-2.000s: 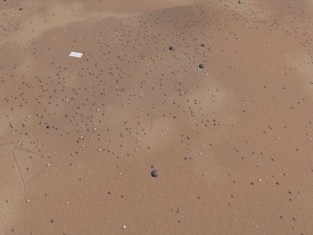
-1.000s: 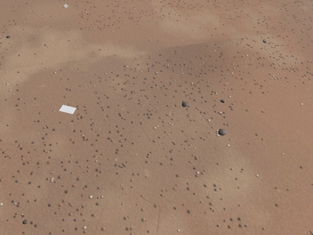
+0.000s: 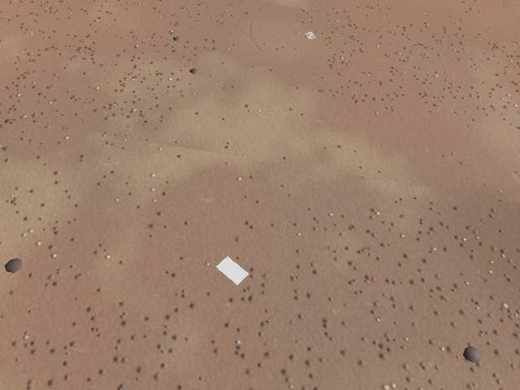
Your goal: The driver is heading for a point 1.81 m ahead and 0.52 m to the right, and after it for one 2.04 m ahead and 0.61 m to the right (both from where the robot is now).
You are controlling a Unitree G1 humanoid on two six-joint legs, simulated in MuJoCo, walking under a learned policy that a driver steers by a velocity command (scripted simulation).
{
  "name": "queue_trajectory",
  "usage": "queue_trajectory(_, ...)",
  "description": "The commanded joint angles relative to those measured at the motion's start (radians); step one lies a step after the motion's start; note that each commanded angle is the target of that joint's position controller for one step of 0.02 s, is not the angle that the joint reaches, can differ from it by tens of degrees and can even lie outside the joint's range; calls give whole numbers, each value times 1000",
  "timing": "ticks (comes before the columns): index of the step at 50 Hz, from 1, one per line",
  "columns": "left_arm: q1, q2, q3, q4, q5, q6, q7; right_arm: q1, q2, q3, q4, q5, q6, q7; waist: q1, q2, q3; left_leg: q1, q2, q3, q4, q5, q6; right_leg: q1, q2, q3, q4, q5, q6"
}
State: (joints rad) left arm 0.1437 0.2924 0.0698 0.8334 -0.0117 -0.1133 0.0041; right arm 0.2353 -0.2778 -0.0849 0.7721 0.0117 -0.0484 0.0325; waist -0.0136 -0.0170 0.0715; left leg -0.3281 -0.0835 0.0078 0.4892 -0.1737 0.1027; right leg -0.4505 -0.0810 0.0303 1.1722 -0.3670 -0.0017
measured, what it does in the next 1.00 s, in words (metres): walks ahead: right foot, then left foot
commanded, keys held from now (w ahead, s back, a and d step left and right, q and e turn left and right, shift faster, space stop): q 0.22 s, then e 0.78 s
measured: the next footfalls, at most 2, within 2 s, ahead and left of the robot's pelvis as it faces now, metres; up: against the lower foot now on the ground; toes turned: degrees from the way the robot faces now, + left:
right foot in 0.30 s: +0.34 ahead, -0.10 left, +0.00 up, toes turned +13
left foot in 0.70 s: +0.26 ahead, +0.12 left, +0.00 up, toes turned -4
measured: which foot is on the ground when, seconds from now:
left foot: down 0.00-0.32, up 0.34-0.68, down 0.70-1.00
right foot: up 0.00-0.28, down 0.30-0.70, up 0.72-1.00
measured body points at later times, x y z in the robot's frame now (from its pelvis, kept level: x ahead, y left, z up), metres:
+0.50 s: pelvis +0.19 -0.04 +0.00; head +0.23 -0.03 +0.44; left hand +0.30 +0.24 -0.12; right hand +0.36 -0.29 -0.12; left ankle +0.12 +0.10 -0.69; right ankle +0.30 -0.11 -0.74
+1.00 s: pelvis +0.22 +0.00 +0.01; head +0.25 +0.01 +0.46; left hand +0.41 +0.26 -0.10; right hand +0.30 -0.29 -0.09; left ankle +0.22 +0.12 -0.74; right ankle +0.20 -0.14 -0.68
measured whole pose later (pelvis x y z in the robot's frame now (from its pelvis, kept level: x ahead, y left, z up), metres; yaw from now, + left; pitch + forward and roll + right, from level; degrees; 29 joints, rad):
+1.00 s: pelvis +0.22 +0.00 +0.01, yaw -9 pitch +1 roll -1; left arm 0.15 0.32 0.09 0.72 -0.03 0.06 0.00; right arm 0.17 -0.26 -0.06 0.75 -0.01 0.01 -0.05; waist -0.02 -0.02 0.05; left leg -0.20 0.05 0.08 0.44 -0.25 0.01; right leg -0.46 -0.02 0.02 0.90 -0.38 0.10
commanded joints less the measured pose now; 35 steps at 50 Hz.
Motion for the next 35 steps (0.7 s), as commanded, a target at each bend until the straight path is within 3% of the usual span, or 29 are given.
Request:
queue_trajectory(1,22,110,32,-60,22,4,7,-27,-140,-30,-87,-8,-24,-19,35,47,-111,169,263,-332,-247,386,190,-143,-40,34,-89,66,26)
queue_trajectory(4,-39,75,22,-89,33,22,14,9,-178,-42,-78,-4,-13,-44,30,48,-99,107,207,-219,-204,634,159,-128,12,2,-264,186,70)
queue_trajectory(7,-118,48,9,-116,23,25,3,33,-173,-44,-75,7,15,-60,-7,100,-123,83,154,-188,-162,566,95,-51,72,-6,-483,373,70)
queue_trajectory(11,-180,77,14,-149,15,28,-12,61,-162,-42,-69,8,41,-72,-30,125,-130,145,178,-297,-91,409,65,-22,109,30,-628,403,60)
queue_trajectory(14,-92,109,22,-117,29,7,-25,30,-119,-25,-71,-5,38,-80,0,140,-155,234,212,-327,24,425,51,35,81,27,-701,412,11)
queue_trajectory(15,-40,111,21,-101,43,-5,-25,21,-93,-14,-68,-7,33,-78,31,122,-178,232,169,-299,103,445,23,136,70,11,-780,545,-21)
queue_trajectory(16,2,139,19,-100,65,-13,-23,55,-48,3,-72,-27,25,-74,30,34,-269,176,98,-255,250,295,-19,324,-46,123,-755,887,-73)
queue_trajectory(17,4,137,11,-94,82,-5,-23,241,-17,14,-41,-24,23,-70,-48,-171,-366,-4,0,-212,463,-269,-88,563,-241,364,-697,1166,-267)
queue_trajectory(18,17,64,-5,-70,44,10,-30,271,-83,9,-21,-26,33,-63,-47,-214,-398,-67,28,-192,548,-508,-135,547,-300,535,-752,920,-346)
queue_trajectory(19,-12,43,-16,-82,17,20,-39,177,-145,-7,-31,-19,50,-62,-14,-131,-299,-120,58,-182,578,-499,-158,475,-250,520,-790,650,-317)
queue_trajectory(21,-64,93,-5,-96,9,50,-43,45,-152,-17,-53,-20,81,-71,-2,-66,-175,-176,72,-139,567,-429,-180,344,-173,471,-848,313,-247)
queue_trajectory(23,-81,161,20,-107,13,73,-30,13,-134,-18,-58,-14,91,-79,-5,-97,-123,-132,69,-111,463,-385,-174,240,-117,422,-895,189,-207)
queue_trajectory(26,-67,158,31,-114,9,94,-8,16,-87,-9,-37,-11,75,-91,3,-130,-161,-47,43,-85,325,-312,-167,220,-67,369,-907,178,-192)
queue_trajectory(31,-56,154,44,-123,-3,122,15,-11,-82,-8,-34,-6,51,-81,14,-146,-180,26,34,-91,160,-185,-151,201,-58,405,-914,106,-188)
queue_trajectory(33,-70,153,45,-133,-12,137,24,19,-83,-10,-21,-6,38,-70,-12,-145,-170,104,27,-69,16,-92,-128,161,-35,405,-891,74,-162)
queue_trajectory(34,-63,146,44,-135,-16,143,29,37,-94,-15,-14,-8,33,-66,-24,-136,-164,169,40,-65,-63,-48,-108,117,-10,392,-867,45,-135)
queue_trajectory(35,-44,121,36,-139,-15,145,31,64,-144,-27,-16,-19,31,-69,-26,-72,-166,254,155,-152,-132,-60,-64,25,34,349,-783,-27,-88)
